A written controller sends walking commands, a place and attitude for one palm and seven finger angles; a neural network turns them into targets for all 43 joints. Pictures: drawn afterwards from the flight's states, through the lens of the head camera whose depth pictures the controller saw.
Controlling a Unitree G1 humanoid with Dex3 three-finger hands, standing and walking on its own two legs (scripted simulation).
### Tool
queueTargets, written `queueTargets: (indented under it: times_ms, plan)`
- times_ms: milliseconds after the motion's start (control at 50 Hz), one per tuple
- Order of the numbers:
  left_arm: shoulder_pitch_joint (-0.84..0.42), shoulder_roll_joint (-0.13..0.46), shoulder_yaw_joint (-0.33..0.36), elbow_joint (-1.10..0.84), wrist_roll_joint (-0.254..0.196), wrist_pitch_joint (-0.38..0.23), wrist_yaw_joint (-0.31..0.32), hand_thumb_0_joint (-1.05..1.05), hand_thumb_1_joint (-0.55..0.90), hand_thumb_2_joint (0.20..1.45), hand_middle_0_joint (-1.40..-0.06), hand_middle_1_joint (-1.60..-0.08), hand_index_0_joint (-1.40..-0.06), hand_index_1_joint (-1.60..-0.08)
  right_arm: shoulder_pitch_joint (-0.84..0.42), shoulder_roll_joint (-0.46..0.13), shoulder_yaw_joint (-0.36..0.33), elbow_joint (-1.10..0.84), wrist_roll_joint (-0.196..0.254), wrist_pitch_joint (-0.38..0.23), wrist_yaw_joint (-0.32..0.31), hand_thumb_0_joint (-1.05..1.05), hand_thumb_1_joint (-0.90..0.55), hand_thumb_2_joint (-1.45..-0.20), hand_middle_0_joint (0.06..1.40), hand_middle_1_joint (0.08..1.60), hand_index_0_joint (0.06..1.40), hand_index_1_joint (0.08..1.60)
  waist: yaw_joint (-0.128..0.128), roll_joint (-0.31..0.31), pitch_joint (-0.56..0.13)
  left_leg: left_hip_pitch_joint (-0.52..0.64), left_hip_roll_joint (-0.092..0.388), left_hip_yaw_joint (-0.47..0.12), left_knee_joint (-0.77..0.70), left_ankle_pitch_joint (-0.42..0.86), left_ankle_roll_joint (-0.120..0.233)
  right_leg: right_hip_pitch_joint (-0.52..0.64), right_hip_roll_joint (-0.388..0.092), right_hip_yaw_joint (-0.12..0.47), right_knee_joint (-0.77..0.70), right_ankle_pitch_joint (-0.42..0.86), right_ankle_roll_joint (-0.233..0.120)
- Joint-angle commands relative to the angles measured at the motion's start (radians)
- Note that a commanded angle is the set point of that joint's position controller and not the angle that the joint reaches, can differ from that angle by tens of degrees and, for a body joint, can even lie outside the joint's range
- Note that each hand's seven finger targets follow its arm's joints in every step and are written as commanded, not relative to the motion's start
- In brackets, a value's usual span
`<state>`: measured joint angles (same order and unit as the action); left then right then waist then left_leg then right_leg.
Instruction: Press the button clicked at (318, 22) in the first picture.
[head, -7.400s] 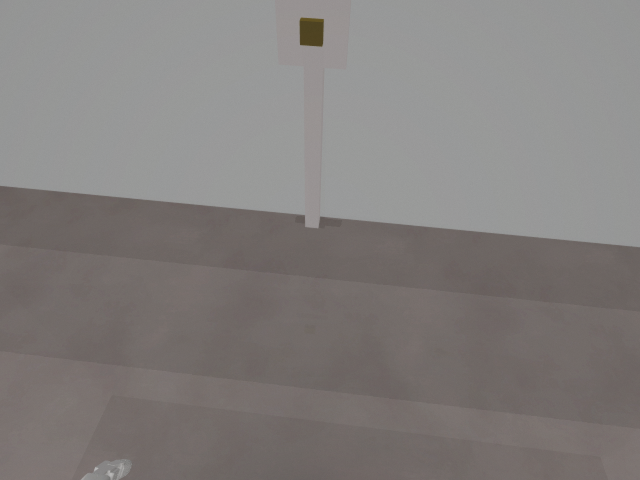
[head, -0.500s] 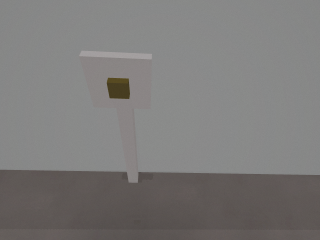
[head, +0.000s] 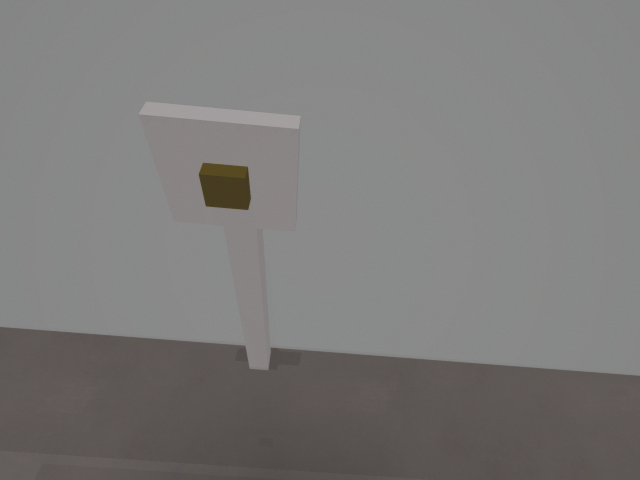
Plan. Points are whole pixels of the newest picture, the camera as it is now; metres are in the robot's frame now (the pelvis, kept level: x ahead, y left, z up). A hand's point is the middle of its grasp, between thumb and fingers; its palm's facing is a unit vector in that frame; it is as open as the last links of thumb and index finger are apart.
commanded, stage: come to a stop and stand still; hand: left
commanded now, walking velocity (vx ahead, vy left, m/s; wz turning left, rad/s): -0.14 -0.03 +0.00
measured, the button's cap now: (226, 185) +0.48 +0.19 +0.07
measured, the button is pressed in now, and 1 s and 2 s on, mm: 0 0 0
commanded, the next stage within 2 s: look again from close up in 1.18 s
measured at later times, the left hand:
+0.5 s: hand out of the picture +0.02 +0.13 -0.17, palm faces +0.05 -0.98 -0.19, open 7.3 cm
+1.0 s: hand out of the picture -0.02 +0.11 -0.17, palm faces +0.09 -0.99 -0.14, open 7.4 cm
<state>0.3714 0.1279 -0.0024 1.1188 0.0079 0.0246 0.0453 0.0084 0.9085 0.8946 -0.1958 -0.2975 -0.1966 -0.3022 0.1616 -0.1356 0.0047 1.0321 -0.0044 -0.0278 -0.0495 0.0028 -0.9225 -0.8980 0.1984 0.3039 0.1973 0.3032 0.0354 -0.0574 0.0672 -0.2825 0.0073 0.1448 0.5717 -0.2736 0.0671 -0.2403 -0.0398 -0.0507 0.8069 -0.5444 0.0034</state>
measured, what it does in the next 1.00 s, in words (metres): steps on the spot: right foot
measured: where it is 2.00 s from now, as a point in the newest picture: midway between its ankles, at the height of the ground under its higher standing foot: outside the picture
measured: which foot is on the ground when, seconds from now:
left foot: down 0.00-1.00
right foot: up 0.00-0.12, down 0.14-1.00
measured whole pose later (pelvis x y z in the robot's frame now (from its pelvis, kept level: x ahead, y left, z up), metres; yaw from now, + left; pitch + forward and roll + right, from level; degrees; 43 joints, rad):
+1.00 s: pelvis +0.01 -0.04 +0.01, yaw +2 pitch -1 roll +0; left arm 0.34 0.12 0.00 1.12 0.01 -0.01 0.03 0.01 0.91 0.89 -0.19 -0.30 -0.20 -0.30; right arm 0.31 -0.11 0.01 1.14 -0.02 -0.01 -0.03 0.02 -0.93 -0.90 0.20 0.30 0.20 0.30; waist 0.01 -0.02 0.02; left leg -0.21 0.05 0.08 0.44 -0.21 -0.01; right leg -0.16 -0.02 -0.09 0.45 -0.27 -0.02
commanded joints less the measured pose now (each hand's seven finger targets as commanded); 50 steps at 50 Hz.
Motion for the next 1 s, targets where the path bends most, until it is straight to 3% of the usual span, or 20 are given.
queueTargets:
  times_ms: [0, 40, 80, 100, 140, 180, 240, 300, 340, 500, 920, 980]
  plan:
    - [0.094, 0.056, 0.019, -0.044, 0.013, -0.01, 0.006, 0.0, 0.9, 0.9, -0.2, -0.3, -0.2, -0.3, 0.064, -0.151, -0.038, -0.026, -0.001, 0.007, 0.003, 0.0, -0.9, -0.9, 0.2, 0.3, 0.2, 0.3, -0.008, 0.136, -0.085, 0.101, 0.267, -0.208, -0.184, 0.721, 0.135, -0.025, -0.027, -0.001, -0.095, 0.136, 0.009]
    - [0.103, 0.052, 0.024, -0.053, 0.019, -0.01, 0.003, 0.0, 0.9, 0.9, -0.2, -0.3, -0.2, -0.3, 0.042, -0.159, -0.051, -0.046, -0.003, 0.015, 0.01, 0.0, -0.9, -0.9, 0.2, 0.3, 0.2, 0.3, 0.002, 0.113, -0.112, 0.036, 0.238, -0.182, -0.169, 0.52, 0.102, 0.033, -0.014, -0.016, -0.16, 0.258, 0.009]
    - [0.093, 0.071, 0.028, -0.073, 0.023, -0.016, 0.001, 0.0, 0.9, 0.9, -0.2, -0.3, -0.2, -0.3, 0.018, -0.144, -0.053, -0.064, -0.005, 0.02, 0.019, 0.0, -0.9, -0.9, 0.2, 0.3, 0.2, 0.3, 0.009, 0.086, -0.105, -0.027, 0.19, -0.162, -0.152, 0.285, 0.053, 0.064, -0.028, 0.011, -0.251, 0.358, 0.002]
    - [0.073, 0.092, 0.03, -0.088, 0.025, -0.021, 0.0, 0.0, 0.9, 0.9, -0.2, -0.3, -0.2, -0.3, 0.008, -0.131, -0.053, -0.072, -0.006, 0.025, 0.024, 0.0, -0.9, -0.9, 0.2, 0.3, 0.2, 0.3, 0.003, 0.051, -0.074, -0.04, 0.144, -0.148, -0.132, 0.136, 0.017, 0.021, -0.054, 0.069, -0.314, 0.377, -0.012]
    - [-0.008, 0.152, 0.032, -0.127, 0.025, -0.023, -0.005, 0.0, 0.9, 0.9, -0.2, -0.3, -0.2, -0.3, 0.035, -0.09, -0.048, -0.078, -0.008, 0.038, 0.036, 0.0, -0.9, -0.9, 0.2, 0.3, 0.2, 0.3, -0.035, -0.009, -0.029, -0.025, 0.049, -0.111, -0.091, -0.09, -0.035, -0.108, -0.15, 0.187, -0.422, 0.255, -0.068]
    - [-0.073, 0.172, 0.036, -0.151, 0.023, -0.025, -0.007, 0.0, 0.9, 0.9, -0.2, -0.3, -0.2, -0.3, 0.069, -0.074, -0.048, -0.066, -0.012, 0.053, 0.039, 0.0, -0.9, -0.9, 0.2, 0.3, 0.2, 0.3, -0.059, -0.133, -0.017, 0.045, 0.033, -0.08, -0.029, -0.07, -0.055, -0.197, -0.164, 0.204, -0.497, 0.122, -0.087]
    - [-0.104, 0.163, 0.033, -0.168, 0.018, -0.026, -0.01, 0.0, 0.9, 0.9, -0.2, -0.3, -0.2, -0.3, 0.116, -0.081, -0.038, -0.043, -0.016, 0.041, 0.042, 0.0, -0.9, -0.9, 0.2, 0.3, 0.2, 0.3, -0.063, -0.065, 0.0, 0.072, 0.059, -0.108, -0.085, 0.001, -0.048, -0.213, -0.119, 0.143, -0.478, 0.09, -0.065]
    - [-0.073, 0.149, 0.031, -0.162, 0.014, -0.028, -0.012, 0.0, 0.9, 0.9, -0.2, -0.3, -0.2, -0.3, 0.099, -0.104, -0.033, -0.038, -0.017, 0.03, 0.041, 0.0, -0.9, -0.9, 0.2, 0.3, 0.2, 0.3, -0.034, 0.034, 0.005, 0.0, 0.096, -0.157, -0.176, -0.031, -0.043, -0.124, -0.077, 0.109, -0.451, 0.121, -0.043]
    - [-0.055, 0.153, 0.031, -0.146, 0.013, -0.031, -0.014, 0.0, 0.9, 0.9, -0.2, -0.3, -0.2, -0.3, 0.102, -0.101, -0.027, -0.033, -0.018, 0.025, 0.04, 0.0, -0.9, -0.9, 0.2, 0.3, 0.2, 0.3, -0.025, 0.055, 0.006, -0.024, 0.095, -0.161, -0.197, -0.039, -0.043, -0.083, -0.076, 0.111, -0.456, 0.143, -0.043]
    - [-0.037, 0.149, 0.028, -0.107, 0.005, -0.043, -0.017, 0.0, 0.9, 0.9, -0.2, -0.3, -0.2, -0.3, 0.174, -0.093, -0.011, 0.024, -0.014, 0.015, 0.034, 0.0, -0.9, -0.9, 0.2, 0.3, 0.2, 0.3, -0.023, 0.071, -0.031, 0.01, 0.098, -0.144, -0.199, 0.049, -0.054, 0.001, -0.081, 0.091, -0.477, 0.234, -0.05]
    - [0.05, 0.08, 0.012, -0.016, 0.007, -0.053, -0.008, 0.0, 0.9, 0.9, -0.2, -0.3, -0.2, -0.3, 0.214, -0.059, -0.006, 0.086, -0.007, 0.006, 0.018, 0.0, -0.9, -0.9, 0.2, 0.3, 0.2, 0.3, -0.027, 0.052, 0.024, 0.071, 0.108, -0.138, -0.214, 0.131, -0.047, -0.004, -0.068, 0.066, -0.475, 0.345, -0.043]
    - [0.054, 0.079, 0.012, -0.013, 0.008, -0.054, -0.007, 0.0, 0.9, 0.9, -0.2, -0.3, -0.2, -0.3, 0.213, -0.063, -0.007, 0.086, -0.006, 0.005, 0.017, 0.0, -0.9, -0.9, 0.2, 0.3, 0.2, 0.3, -0.029, 0.066, 0.006, 0.084, 0.11, -0.137, -0.212, 0.151, -0.046, 0.012, -0.066, 0.065, -0.471, 0.368, -0.043]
